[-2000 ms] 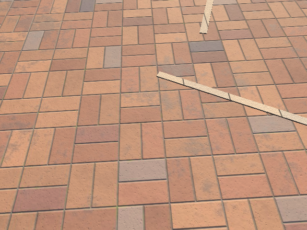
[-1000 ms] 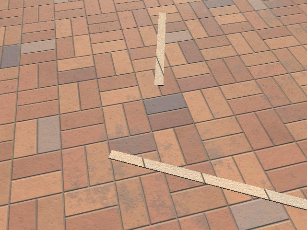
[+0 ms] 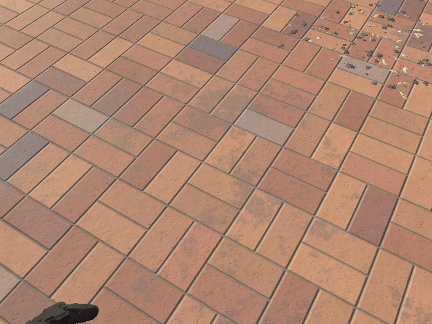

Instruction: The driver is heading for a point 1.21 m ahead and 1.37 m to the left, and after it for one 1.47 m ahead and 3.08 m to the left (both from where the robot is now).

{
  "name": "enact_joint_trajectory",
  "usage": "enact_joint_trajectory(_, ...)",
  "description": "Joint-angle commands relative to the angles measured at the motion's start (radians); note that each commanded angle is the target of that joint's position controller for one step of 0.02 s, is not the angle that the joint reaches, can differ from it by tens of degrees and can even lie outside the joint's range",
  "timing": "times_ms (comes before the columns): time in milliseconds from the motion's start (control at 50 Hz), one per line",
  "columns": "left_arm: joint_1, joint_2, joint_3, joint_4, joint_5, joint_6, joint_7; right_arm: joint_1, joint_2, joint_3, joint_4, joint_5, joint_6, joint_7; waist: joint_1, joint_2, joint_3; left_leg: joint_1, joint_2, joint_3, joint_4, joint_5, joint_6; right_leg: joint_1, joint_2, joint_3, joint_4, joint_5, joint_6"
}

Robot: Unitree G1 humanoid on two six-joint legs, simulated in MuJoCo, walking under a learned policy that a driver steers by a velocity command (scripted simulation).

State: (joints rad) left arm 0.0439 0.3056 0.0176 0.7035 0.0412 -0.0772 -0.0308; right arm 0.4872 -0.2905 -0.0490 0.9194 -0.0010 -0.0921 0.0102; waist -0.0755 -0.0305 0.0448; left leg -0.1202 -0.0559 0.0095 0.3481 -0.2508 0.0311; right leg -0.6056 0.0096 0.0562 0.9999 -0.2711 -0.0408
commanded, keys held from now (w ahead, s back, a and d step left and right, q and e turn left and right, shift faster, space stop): q+shift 1.00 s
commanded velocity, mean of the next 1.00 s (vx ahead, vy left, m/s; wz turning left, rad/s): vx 0.13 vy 0.00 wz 0.81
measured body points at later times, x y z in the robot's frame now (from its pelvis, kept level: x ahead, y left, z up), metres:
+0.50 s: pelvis +0.22 +0.01 -0.01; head +0.26 +0.04 +0.44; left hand +0.25 +0.33 -0.11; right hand +0.49 -0.20 -0.08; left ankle +0.24 +0.15 -0.71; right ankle +0.30 -0.11 -0.74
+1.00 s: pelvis +0.29 +0.03 -0.01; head +0.32 +0.05 +0.44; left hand +0.17 +0.34 -0.10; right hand +0.64 +0.00 -0.08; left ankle +0.23 +0.14 -0.73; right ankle +0.41 -0.02 -0.74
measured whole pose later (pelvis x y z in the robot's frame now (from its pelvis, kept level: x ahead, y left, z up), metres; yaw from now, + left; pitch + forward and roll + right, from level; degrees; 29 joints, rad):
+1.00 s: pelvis +0.29 +0.03 -0.01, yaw +52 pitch +2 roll -1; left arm 0.09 0.30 0.08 0.76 0.01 -0.02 0.00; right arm 0.14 -0.36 -0.10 0.52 0.02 0.06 -0.03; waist -0.01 0.05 0.03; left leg -0.43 -0.15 -0.27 0.69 -0.36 0.02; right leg -0.35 0.07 0.09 0.51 -0.19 0.00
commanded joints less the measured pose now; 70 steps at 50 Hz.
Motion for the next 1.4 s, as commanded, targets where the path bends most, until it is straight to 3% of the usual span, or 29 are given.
enact_joint_trajectory(20,-0.043,0.003,-0.022,-0.083,-0.055,-0.050,-0.010,-0.161,-0.165,-0.032,-0.113,0.061,-0.033,-0.023,0.087,0.116,-0.029,-0.127,0.165,-0.170,-0.111,0.729,0.148,0.183,0.030,-0.041,-0.365,0.212,0.050)
enact_joint_trajectory(60,-0.071,0.054,-0.002,-0.097,-0.042,-0.052,-0.005,-0.099,-0.222,-0.057,-0.102,0.047,-0.028,-0.032,0.085,0.123,-0.059,-0.139,0.176,-0.216,-0.105,0.600,0.110,0.337,0.058,-0.006,-0.481,0.398,0.045)
enact_joint_trajectory(120,0.048,0.113,0.034,-0.066,-0.016,-0.034,0.027,-0.108,-0.183,-0.058,-0.125,0.047,-0.007,-0.039,0.162,0.132,-0.123,-0.154,0.109,-0.212,0.122,0.612,0.017,0.558,0.051,0.014,-0.553,0.508,0.005)
enact_joint_trajectory(140,0.170,0.139,0.046,-0.040,0.000,-0.027,0.040,-0.143,-0.157,-0.051,-0.161,0.044,0.001,-0.039,0.222,0.119,-0.192,-0.236,0.060,-0.208,0.326,0.504,-0.028,0.715,-0.040,0.066,-0.538,0.622,-0.026)
enact_joint_trajectory(160,0.267,0.199,0.051,-0.031,0.021,-0.015,0.055,-0.081,-0.039,-0.017,-0.197,0.015,0.010,-0.038,0.203,-0.108,-0.349,-0.399,-0.035,-0.135,0.693,-0.168,-0.075,0.927,-0.324,0.269,-0.438,1.096,-0.122)
enact_joint_trajectory(180,0.245,0.157,0.035,-0.061,0.021,0.004,0.039,0.138,-0.014,0.001,-0.178,0.042,0.025,-0.034,0.126,-0.268,-0.571,-0.488,-0.038,-0.175,0.974,-0.526,-0.087,1.041,-0.546,0.518,-0.419,1.186,-0.289)
enact_joint_trajectory(200,0.159,0.113,0.037,-0.085,-0.014,0.021,0.033,0.139,-0.099,-0.019,-0.169,0.047,0.049,-0.036,0.109,-0.163,-0.535,-0.515,0.043,-0.162,1.042,-0.433,-0.100,0.931,-0.485,0.482,-0.484,0.935,-0.284)
enact_joint_trajectory(240,0.047,0.041,0.024,-0.081,-0.042,0.036,0.037,0.002,-0.138,-0.046,-0.197,0.037,0.089,-0.059,0.078,-0.049,-0.277,-0.582,0.109,-0.078,1.017,-0.311,-0.134,0.672,-0.362,0.279,-0.574,0.690,-0.229)
enact_joint_trajectory(300,-0.052,0.056,0.041,-0.062,-0.015,0.035,0.045,-0.029,-0.086,-0.051,-0.244,0.030,0.133,-0.069,0.010,-0.099,-0.134,-0.460,0.163,-0.053,0.924,-0.232,-0.144,0.348,-0.316,0.114,-0.708,0.511,-0.209)
enact_joint_trajectory(420,-0.089,0.106,0.074,-0.033,-0.031,0.036,0.068,-0.167,-0.069,-0.045,-0.317,0.023,0.136,-0.024,0.021,-0.078,-0.166,-0.310,0.177,-0.008,0.560,0.052,-0.084,0.334,-0.314,-0.101,-0.727,0.417,-0.180)
enact_joint_trajectory(540,-0.013,0.136,0.098,0.013,-0.077,0.050,0.041,-0.235,-0.133,-0.077,-0.363,0.016,0.160,0.007,0.029,-0.028,-0.129,-0.161,0.099,0.073,0.237,0.091,0.015,0.404,-0.318,-0.202,-0.530,0.227,-0.051)
enact_joint_trajectory(560,0.050,0.107,0.095,0.038,-0.069,0.056,0.033,-0.185,-0.184,-0.098,-0.353,0.008,0.157,-0.006,0.021,0.082,-0.122,-0.060,0.109,-0.006,0.146,0.264,0.059,0.333,-0.254,-0.248,-0.365,0.111,0.010)
enact_joint_trajectory(580,0.082,0.081,0.088,0.003,-0.028,0.062,0.028,-0.163,-0.346,-0.136,-0.377,0.006,0.152,-0.025,0.062,0.424,-0.101,0.107,0.349,-0.397,0.078,0.663,0.201,0.019,-0.102,-0.313,-0.013,-0.332,0.115)
enact_joint_trajectory(600,-0.018,0.087,0.083,-0.043,-0.010,0.061,0.037,-0.168,-0.341,-0.124,-0.411,-0.026,0.123,-0.015,0.013,0.362,-0.199,0.124,0.411,-0.606,0.028,0.556,0.340,-0.125,-0.005,-0.077,0.188,-0.419,0.127)
enact_joint_trajectory(640,-0.062,0.109,0.090,-0.052,-0.045,0.058,0.050,-0.213,-0.284,-0.111,-0.406,-0.006,0.089,-0.010,0.031,0.173,-0.181,0.091,0.337,-0.483,0.002,0.382,0.265,-0.157,-0.025,0.027,0.211,-0.255,0.077)
enact_joint_trajectory(660,-0.037,0.117,0.093,-0.036,-0.036,0.058,0.059,-0.262,-0.246,-0.100,-0.417,0.015,0.094,-0.019,0.058,0.135,-0.171,0.062,0.308,-0.441,0.012,0.347,0.225,-0.148,-0.038,0.040,0.166,-0.192,0.075)
enact_joint_trajectory(780,-0.015,0.067,0.074,-0.010,-0.044,0.052,0.047,-0.324,-0.225,-0.096,-0.457,0.016,0.126,-0.058,0.081,0.135,-0.213,-0.037,0.211,-0.413,0.053,0.362,0.185,0.048,0.043,0.057,-0.159,-0.057,0.114)
enact_joint_trajectory(940,0.069,0.110,0.098,0.006,-0.053,0.042,0.025,-0.383,-0.211,-0.098,-0.479,0.029,0.145,-0.046,0.107,0.212,-0.172,-0.161,0.125,-0.560,0.104,0.163,0.117,0.327,0.053,0.066,-0.565,0.065,0.074)
enact_joint_trajectory(960,0.103,0.146,0.112,0.014,-0.046,0.044,0.029,-0.370,-0.178,-0.088,-0.481,0.030,0.147,-0.044,0.107,0.157,-0.185,-0.240,0.074,-0.519,0.180,0.019,0.076,0.449,-0.044,0.115,-0.645,0.128,0.040)
enact_joint_trajectory(980,0.075,0.217,0.124,-0.003,-0.030,0.057,0.039,-0.299,-0.111,-0.069,-0.478,0.026,0.149,-0.039,0.047,-0.089,-0.190,-0.400,-0.058,-0.339,0.393,-0.306,0.019,0.559,-0.266,0.334,-0.690,0.177,-0.065)
enact_joint_trajectory(1000,0.058,0.209,0.122,-0.009,0.006,0.056,0.040,-0.285,-0.173,-0.086,-0.492,0.023,0.135,-0.033,0.029,-0.259,-0.143,-0.517,-0.079,-0.221,0.625,-0.367,-0.031,0.480,-0.397,0.523,-0.745,0.216,-0.195)
enact_joint_trajectory(1040,-0.044,0.103,0.096,-0.059,-0.011,0.058,0.060,-0.270,-0.259,-0.115,-0.440,0.022,0.135,-0.026,0.025,-0.126,-0.089,-0.525,0.022,-0.173,0.813,-0.222,-0.073,0.424,-0.318,0.322,-0.723,0.144,-0.168)
enact_joint_trajectory(1080,-0.054,0.089,0.087,-0.069,-0.032,0.069,0.082,-0.255,-0.204,-0.101,-0.424,0.021,0.149,-0.025,0.038,-0.082,-0.066,-0.564,0.047,-0.129,0.922,-0.137,-0.102,0.437,-0.256,0.188,-0.709,0.170,-0.141)
enact_joint_trajectory(1180,0.072,0.138,0.100,-0.048,-0.016,0.086,0.088,-0.367,-0.131,-0.067,-0.474,0.031,0.146,-0.016,0.127,-0.111,-0.094,-0.601,0.132,-0.032,0.751,-0.106,-0.141,0.586,-0.286,0.040,-0.715,0.317,-0.181)
enact_joint_trajectory(1260,0.045,0.182,0.120,-0.052,-0.025,0.091,0.066,-0.356,-0.113,-0.059,-0.471,0.024,0.149,-0.003,0.116,-0.131,-0.123,-0.432,0.150,0.024,0.554,-0.102,-0.121,0.544,-0.312,-0.082,-0.702,0.360,-0.161)
enact_joint_trajectory(1300,0.086,0.205,0.130,-0.038,-0.052,0.078,0.048,-0.340,-0.116,-0.059,-0.459,0.027,0.151,0.003,0.120,-0.137,-0.143,-0.321,0.128,0.058,0.469,-0.138,-0.085,0.485,-0.322,-0.075,-0.748,0.039,-0.145)
enact_joint_trajectory(1360,0.046,0.191,0.122,-0.029,-0.088,0.058,0.030,-0.203,-0.110,-0.063,-0.383,0.036,0.137,0.017,0.031,-0.123,-0.115,-0.096,0.092,0.111,0.249,-0.112,0.003,0.353,-0.323,-0.079,-0.736,-0.305,-0.100)
enact_joint_trajectory(1380,0.045,0.147,0.111,-0.021,-0.083,0.055,0.026,-0.092,-0.110,-0.068,-0.314,0.035,0.129,0.013,-0.010,-0.059,-0.115,0.060,0.051,0.145,0.187,-0.106,0.028,0.256,-0.285,-0.132,-0.645,-0.363,-0.072)
enact_joint_trajectory(1400,0.037,0.068,0.087,-0.021,-0.063,0.049,0.017,0.051,-0.137,-0.081,-0.247,0.033,0.117,0.006,-0.063,0.107,-0.115,0.250,0.079,0.046,0.116,-0.176,0.069,0.098,-0.208,-0.226,-0.362,-0.349,-0.024)
Velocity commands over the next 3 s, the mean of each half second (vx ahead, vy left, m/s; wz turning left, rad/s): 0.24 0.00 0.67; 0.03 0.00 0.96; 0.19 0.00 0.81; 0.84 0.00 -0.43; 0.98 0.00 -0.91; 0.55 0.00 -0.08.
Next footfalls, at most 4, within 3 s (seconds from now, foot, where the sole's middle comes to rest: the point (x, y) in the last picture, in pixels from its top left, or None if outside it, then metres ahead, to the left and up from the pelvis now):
0.14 right None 0.34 -0.10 -0.78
0.56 left None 0.27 0.16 -0.78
0.96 right None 0.43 0.02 -0.78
1.40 left None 0.16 0.10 -0.78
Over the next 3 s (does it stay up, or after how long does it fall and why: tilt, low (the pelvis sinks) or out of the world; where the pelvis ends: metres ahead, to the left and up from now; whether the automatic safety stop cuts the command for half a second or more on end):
stays up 0.96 1.01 0.00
